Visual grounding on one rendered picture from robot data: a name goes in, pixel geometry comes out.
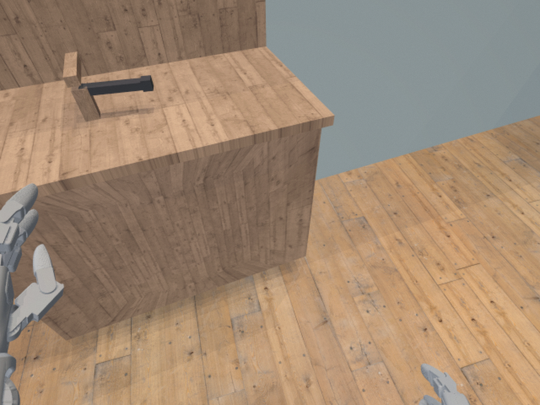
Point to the robot left forearm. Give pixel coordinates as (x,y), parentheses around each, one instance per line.
(9,394)

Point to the tap lever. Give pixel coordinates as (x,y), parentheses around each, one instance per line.
(144,83)

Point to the counter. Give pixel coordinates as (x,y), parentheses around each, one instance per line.
(148,198)

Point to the right robot hand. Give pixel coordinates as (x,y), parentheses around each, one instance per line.
(444,387)

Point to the left robot hand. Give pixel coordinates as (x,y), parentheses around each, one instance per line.
(17,222)

